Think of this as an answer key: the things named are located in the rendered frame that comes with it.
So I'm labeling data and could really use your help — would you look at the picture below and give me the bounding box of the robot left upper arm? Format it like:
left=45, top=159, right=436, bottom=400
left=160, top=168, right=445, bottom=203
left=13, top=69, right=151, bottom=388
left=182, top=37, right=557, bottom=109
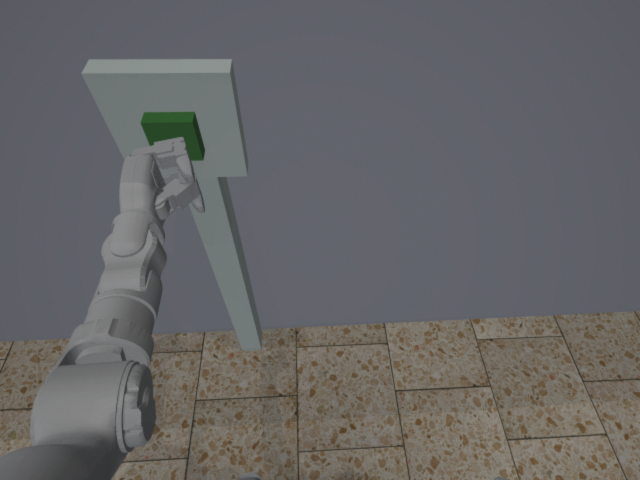
left=0, top=360, right=156, bottom=480

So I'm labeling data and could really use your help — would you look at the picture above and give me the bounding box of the button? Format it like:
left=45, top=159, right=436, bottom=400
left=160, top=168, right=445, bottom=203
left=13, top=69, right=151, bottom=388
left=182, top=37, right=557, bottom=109
left=141, top=112, right=205, bottom=161

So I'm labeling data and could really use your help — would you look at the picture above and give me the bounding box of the panel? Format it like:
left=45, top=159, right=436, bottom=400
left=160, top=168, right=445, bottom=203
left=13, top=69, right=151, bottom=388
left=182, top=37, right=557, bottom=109
left=81, top=59, right=262, bottom=351

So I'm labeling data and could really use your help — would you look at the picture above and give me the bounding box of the left robot forearm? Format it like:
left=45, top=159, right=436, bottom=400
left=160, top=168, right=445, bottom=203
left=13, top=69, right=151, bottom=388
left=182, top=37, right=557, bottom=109
left=30, top=211, right=167, bottom=446

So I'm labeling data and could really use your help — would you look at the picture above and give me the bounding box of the robot left hand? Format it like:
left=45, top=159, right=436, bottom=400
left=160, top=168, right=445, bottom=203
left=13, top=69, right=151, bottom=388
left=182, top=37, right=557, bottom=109
left=119, top=137, right=205, bottom=227

